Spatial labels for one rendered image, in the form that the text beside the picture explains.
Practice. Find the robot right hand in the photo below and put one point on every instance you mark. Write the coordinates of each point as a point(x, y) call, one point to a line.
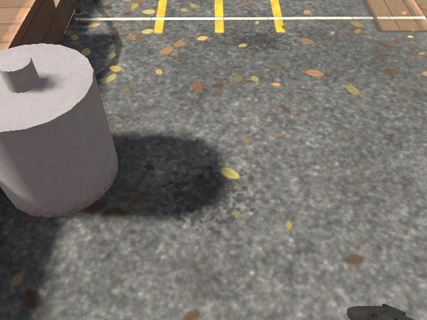
point(384, 312)

